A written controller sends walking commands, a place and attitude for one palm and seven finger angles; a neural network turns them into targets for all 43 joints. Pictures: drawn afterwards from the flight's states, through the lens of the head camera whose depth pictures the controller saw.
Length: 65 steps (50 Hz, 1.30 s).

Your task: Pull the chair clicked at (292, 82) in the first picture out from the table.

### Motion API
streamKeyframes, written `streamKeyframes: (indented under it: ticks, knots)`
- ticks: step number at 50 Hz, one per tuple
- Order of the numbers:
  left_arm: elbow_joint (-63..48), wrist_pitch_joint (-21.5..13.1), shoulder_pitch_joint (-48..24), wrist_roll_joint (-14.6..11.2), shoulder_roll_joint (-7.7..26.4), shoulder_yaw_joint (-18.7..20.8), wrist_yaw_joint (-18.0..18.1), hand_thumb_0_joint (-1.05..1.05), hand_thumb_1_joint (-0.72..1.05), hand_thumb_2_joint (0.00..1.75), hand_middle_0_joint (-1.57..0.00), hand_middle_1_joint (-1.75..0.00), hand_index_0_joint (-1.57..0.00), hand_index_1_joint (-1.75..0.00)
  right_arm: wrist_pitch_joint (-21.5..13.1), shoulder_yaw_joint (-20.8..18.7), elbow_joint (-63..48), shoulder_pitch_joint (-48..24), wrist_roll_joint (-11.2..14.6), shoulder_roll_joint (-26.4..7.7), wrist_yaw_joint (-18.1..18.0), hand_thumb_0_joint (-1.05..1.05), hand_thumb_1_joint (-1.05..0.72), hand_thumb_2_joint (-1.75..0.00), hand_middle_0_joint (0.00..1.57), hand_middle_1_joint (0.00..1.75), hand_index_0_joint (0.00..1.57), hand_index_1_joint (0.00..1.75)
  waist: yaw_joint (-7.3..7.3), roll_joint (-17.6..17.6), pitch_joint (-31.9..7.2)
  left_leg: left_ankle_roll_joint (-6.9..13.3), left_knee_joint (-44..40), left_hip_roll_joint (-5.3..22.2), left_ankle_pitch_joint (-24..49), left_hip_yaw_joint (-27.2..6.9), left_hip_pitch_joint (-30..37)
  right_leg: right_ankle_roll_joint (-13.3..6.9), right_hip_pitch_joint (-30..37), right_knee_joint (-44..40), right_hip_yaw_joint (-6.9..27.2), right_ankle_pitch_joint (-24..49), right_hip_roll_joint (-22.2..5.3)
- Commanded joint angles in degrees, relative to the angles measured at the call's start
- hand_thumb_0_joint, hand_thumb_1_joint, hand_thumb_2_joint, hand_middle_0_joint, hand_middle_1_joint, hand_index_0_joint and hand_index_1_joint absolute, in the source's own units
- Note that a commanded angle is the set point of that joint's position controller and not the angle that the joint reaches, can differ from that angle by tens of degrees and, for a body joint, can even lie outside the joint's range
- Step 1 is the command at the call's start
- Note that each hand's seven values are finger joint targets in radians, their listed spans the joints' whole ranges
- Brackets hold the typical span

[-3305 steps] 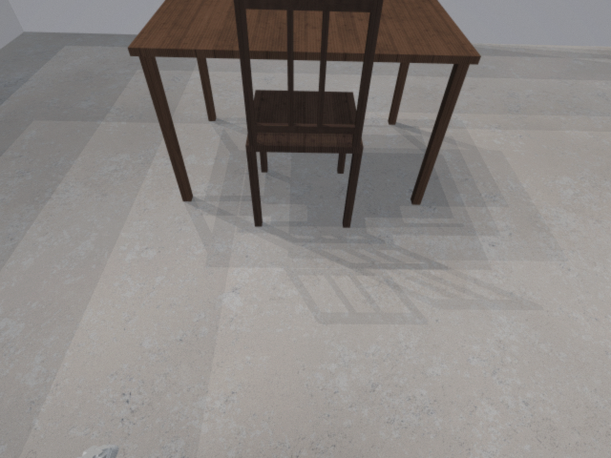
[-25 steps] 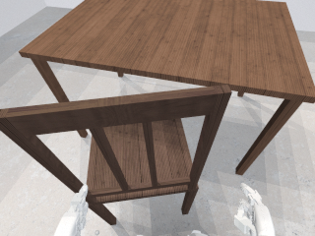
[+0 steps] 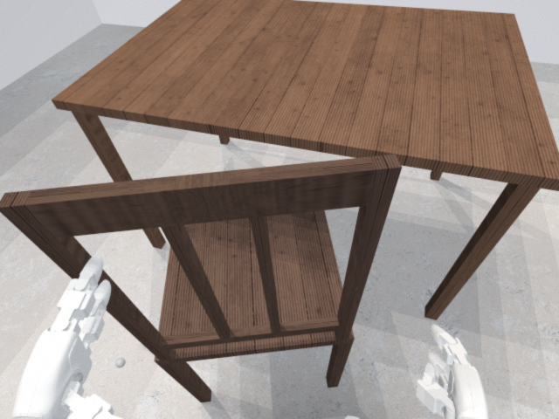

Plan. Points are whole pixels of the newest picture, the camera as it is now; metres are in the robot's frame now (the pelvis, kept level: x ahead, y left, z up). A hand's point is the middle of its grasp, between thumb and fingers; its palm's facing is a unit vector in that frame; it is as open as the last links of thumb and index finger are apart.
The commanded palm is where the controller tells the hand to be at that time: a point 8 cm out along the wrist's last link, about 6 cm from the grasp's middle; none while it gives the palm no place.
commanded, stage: draw the hand back to the body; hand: left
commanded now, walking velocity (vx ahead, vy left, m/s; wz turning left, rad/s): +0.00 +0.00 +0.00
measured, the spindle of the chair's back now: (204, 291) +0.31 +0.15 -0.01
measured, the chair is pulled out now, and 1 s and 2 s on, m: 0.25 0.25 0.25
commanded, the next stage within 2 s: step back with the hand held close in 1.02 s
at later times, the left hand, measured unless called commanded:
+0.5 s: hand (39, 331) +0.18 +0.26 +0.15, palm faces +0.34 -0.79 -0.51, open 10.2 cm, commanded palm +0.15 +0.30 +0.20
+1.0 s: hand (12, 278) +0.20 +0.26 +0.21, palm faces +0.40 -0.79 -0.46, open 7.4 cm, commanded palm +0.16 +0.31 +0.22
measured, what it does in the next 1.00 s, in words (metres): rises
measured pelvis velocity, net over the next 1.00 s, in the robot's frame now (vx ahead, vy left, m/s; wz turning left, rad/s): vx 0.01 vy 0.01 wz -0.03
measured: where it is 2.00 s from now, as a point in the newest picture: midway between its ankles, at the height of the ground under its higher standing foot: outside the picture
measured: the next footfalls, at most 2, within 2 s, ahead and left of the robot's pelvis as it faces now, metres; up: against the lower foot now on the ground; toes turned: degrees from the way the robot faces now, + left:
none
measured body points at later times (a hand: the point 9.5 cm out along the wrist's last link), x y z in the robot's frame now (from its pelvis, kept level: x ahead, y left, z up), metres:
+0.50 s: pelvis +0.02 +0.01 +0.04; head +0.02 -0.03 +0.49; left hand +0.15 +0.30 +0.18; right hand +0.22 -0.20 -0.05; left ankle -0.02 +0.12 -0.69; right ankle +0.03 -0.09 -0.69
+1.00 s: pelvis +0.01 +0.01 +0.05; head +0.01 -0.02 +0.50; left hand +0.18 +0.30 +0.23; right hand +0.20 -0.22 -0.04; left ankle -0.02 +0.12 -0.69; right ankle +0.03 -0.09 -0.69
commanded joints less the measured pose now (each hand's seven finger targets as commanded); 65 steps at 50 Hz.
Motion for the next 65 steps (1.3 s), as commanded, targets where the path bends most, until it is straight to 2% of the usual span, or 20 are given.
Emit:
streamKeyframes:
  ticks: [1,4,5,10,11,14,19,25,30,32,36,38,41,46,55,57,58,59,61,65]
  knots:
    - [-12.4,3.9,3.0,7.7,7.1,4.4,13.4,0.0,-0.22,0.36,-0.04,-0.07,-0.04,-0.07,1.3,-1.6,-9.0,-6.4,-1.8,-4.0,-1.8,0.0,-0.9,-0.9,0.2,0.3,0.2,0.3,0.13,-1.5,-2.2,1.7,-12.0,1.0,13.3,0.5,3.5,1.2,15.1,-16.6,7.2,6.7,-3.9]
    - [-13.8,4.6,0.7,8.9,9.2,5.6,16.4,0.0,-0.12,0.41,-0.06,-0.09,-0.06,-0.09,3.0,-1.2,-8.6,-7.7,-2.3,-4.4,-2.3,0.0,-0.9,-0.9,0.2,0.3,0.2,0.3,0.32,-2.8,-0.4,2.1,-15.2,1.4,13.9,0.2,7.9,1.5,17.0,-19.1,6.4,7.3,-4.0]
    - [-14.4,4.6,-1.1,9.2,11.5,7.6,17.1,0.0,-0.08,0.43,-0.07,-0.1,-0.07,-0.1,3.2,-1.1,-8.2,-7.9,-2.5,-4.7,-2.5,0.0,-0.9,-0.9,0.2,0.3,0.2,0.3,0.59,-2.5,-0.1,2.1,-16.3,1.3,14.2,-0.1,8.6,1.3,18.3,-19.6,6.3,7.9,-3.8]
    - [-15.7,4.1,-5.4,9.9,13.7,10.2,18.5,0.0,0.1,0.51,-0.09,-0.14,-0.09,-0.14,2.5,-0.1,-6.7,-9.1,-2.8,-4.7,-2.2,0.0,-0.9,-0.9,0.2,0.3,0.2,0.3,1.08,0.9,0.7,2.0,-21.8,1.1,17.1,-0.9,14.2,1.1,22.7,-22.1,5.6,11.2,-3.3]
    - [-16.1,4.0,-5.8,9.9,13.2,10.0,18.5,0.0,0.14,0.53,-0.1,-0.14,-0.1,-0.14,2.2,0.0,-6.5,-9.2,-2.8,-4.4,-2.2,0.0,-0.9,-0.9,0.2,0.3,0.2,0.3,0.87,-0.2,0.7,2.0,-22.6,1.1,17.7,-0.9,15.1,1.2,23.5,-22.4,5.5,11.9,-3.2]
    - [-17.6,3.5,-8.0,10.0,13.9,11.1,18.7,0.0,0.25,0.58,-0.11,-0.16,-0.11,-0.16,1.2,0.4,-5.4,-9.6,-3.2,-4.7,-1.8,0.0,-0.9,-0.9,0.2,0.3,0.2,0.3,1.27,1.9,0.7,1.9,-24.9,1.0,20.1,-1.0,18.0,1.1,25.7,-23.8,5.4,14.2,-3.0]
    - [-18.6,3.1,-10.9,10.2,14.7,13.0,18.7,0.0,0.43,0.67,-0.13,-0.2,-0.13,-0.2,-0.6,0.4,-3.7,-9.9,-3.6,-5.2,-1.2,0.0,-0.9,-0.9,0.2,0.3,0.2,0.3,1.37,1.4,0.5,1.8,-27.5,1.2,23.4,-1.2,21.3,1.2,28.6,-25.6,5.5,17.4,-2.7]
    - [-18.7,2.7,-14.5,10.1,16.6,16.2,18.5,0.0,0.65,0.78,-0.16,-0.25,-0.16,-0.25,-1.9,0.5,-2.3,-11.3,-3.9,-5.7,-0.4,0.0,-0.9,-0.9,0.2,0.3,0.2,0.3,1.65,0.3,1.3,1.7,-29.6,1.0,24.4,-1.3,22.9,1.1,30.7,-27.5,6.6,18.5,-2.2]
    - [-20.0,1.9,-18.2,10.0,18.0,18.6,18.6,0.0,0.83,0.87,-0.19,-0.29,-0.19,-0.29,-2.6,0.6,-1.3,-11.6,-4.0,-6.0,-0.1,0.0,-0.9,-0.9,0.2,0.3,0.2,0.3,1.82,3.0,1.7,1.6,-31.0,1.1,25.3,-1.1,24.1,0.9,32.0,-28.6,6.8,19.3,-2.4]
    - [-19.2,1.4,-18.8,9.9,17.8,19.3,18.6,0.0,0.9,0.9,-0.2,-0.3,-0.2,-0.3,-2.6,0.5,-0.8,-11.1,-4.1,-6.0,0.0,0.0,-0.9,-0.9,0.2,0.3,0.2,0.3,1.97,1.7,1.3,1.7,-31.5,1.4,26.2,-1.2,24.8,1.1,32.5,-28.6,6.2,19.8,-2.6]
    - [-11.9,1.6,-14.6,9.6,12.1,16.1,17.0,0.0,0.9,0.9,-0.2,-0.3,-0.2,-0.3,-1.6,-0.1,-0.6,-11.3,-3.9,-5.5,1.0,0.0,-0.9,-0.9,0.2,0.3,0.2,0.3,1.72,-1.4,4.9,1.7,-32.1,1.7,25.0,-0.5,22.7,1.4,31.5,-29.4,5.0,18.7,-2.7]
    - [-9.9,1.4,-12.3,9.1,11.5,16.3,16.4,0.0,0.9,0.9,-0.2,-0.3,-0.2,-0.3,-0.3,-0.8,-0.8,-11.3,-3.9,-5.7,1.4,0.0,-0.9,-0.9,0.2,0.3,0.2,0.3,1.94,-3.6,5.3,1.9,-32.2,1.9,25.0,-0.2,22.3,1.5,31.2,-29.2,4.7,18.8,-2.7]
    - [-10.9,1.0,-11.4,8.8,11.5,16.4,15.6,0.0,0.9,0.9,-0.2,-0.3,-0.2,-0.3,0.9,-0.9,-2.0,-11.6,-3.6,-5.5,1.9,0.0,-0.9,-0.9,0.2,0.3,0.2,0.3,2.13,-2.3,4.5,2.0,-32.2,1.8,24.4,0.3,21.3,1.5,31.8,-29.4,4.9,18.4,-2.8]
    - [-17.1,0.1,-12.9,9.1,15.4,19.1,16.3,0.0,0.9,0.9,-0.2,-0.3,-0.2,-0.3,0.8,-0.7,-2.9,-11.5,-3.6,-5.5,1.5,0.0,-0.9,-0.9,0.2,0.3,0.2,0.3,2.44,1.7,1.2,1.8,-32.2,1.9,24.7,0.1,22.3,1.1,32.9,-29.2,5.9,18.3,-2.8]
    - [-13.2,0.2,-12.3,9.2,13.6,17.9,16.4,0.0,0.9,0.9,-0.2,-0.3,-0.2,-0.3,0.8,-1.4,-1.8,-11.9,-3.4,-6.0,1.0,0.0,-0.9,-0.9,0.2,0.3,0.2,0.3,1.96,-1.8,4.2,2.0,-32.1,2.0,22.1,-0.2,22.2,1.1,30.4,-30.4,6.7,15.3,-2.3]
    - [-15.2,-0.2,-14.8,9.2,13.3,16.6,16.4,0.0,0.9,0.9,-0.2,-0.3,-0.2,-0.3,0.4,-1.1,-2.0,-11.5,-3.6,-6.2,0.9,0.0,-0.9,-0.9,0.2,0.3,0.2,0.3,1.76,-0.5,3.1,2.2,-32.4,1.9,21.5,-0.2,22.7,1.2,30.8,-30.2,6.2,14.7,-2.7]
    - [-21.9,-3.1,-24.5,9.2,26.8,29.0,17.2,0.0,0.9,0.9,-0.2,-0.3,-0.2,-0.3,1.3,-1.4,-4.3,-6.7,-2.7,-7.4,1.0,0.0,-0.9,-0.9,0.2,0.3,0.2,0.3,0.47,-1.2,5.8,3.1,-32.3,3.9,17.2,-1.7,21.9,1.3,26.8,-32.1,13.8,17.0,-5.6]
    - [-16.0,-3.3,-21.3,9.4,23.0,26.8,17.0,0.0,0.9,0.9,-0.2,-0.3,-0.2,-0.3,1.7,-1.3,-2.9,-7.9,-3.3,-6.0,0.9,0.0,-0.9,-0.9,0.2,0.3,0.2,0.3,0.21,-3.0,7.1,3.0,-31.9,3.9,16.2,-2.3,21.4,0.8,25.8,-32.1,13.6,17.3,-6.7]
    - [-13.0,-3.6,-16.9,9.6,19.1,24.3,16.2,0.0,0.9,0.9,-0.2,-0.3,-0.2,-0.3,2.0,-1.3,-3.3,-8.1,-3.6,-6.3,1.3,0.0,-0.9,-0.9,0.2,0.3,0.2,0.3,0.01,-0.2,5.8,2.8,-32.8,4.3,19.1,-2.4,21.8,0.9,26.7,-30.3,12.9,21.0,-6.7]
    - [-10.5,-3.2,-6.7,9.6,14.6,21.5,15.4,0.0,0.9,0.9,-0.2,-0.3,-0.2,-0.3,3.8,-2.5,-4.1,-8.9,-3.9,-6.7,1.8,0.0,-0.9,-0.9,0.2,0.3,0.2,0.3,0.2,1.3,1.7,2.9,-34.0,6.0,28.1,-2.8,21.5,2.2,29.0,-26.4,10.1,26.7,-5.7]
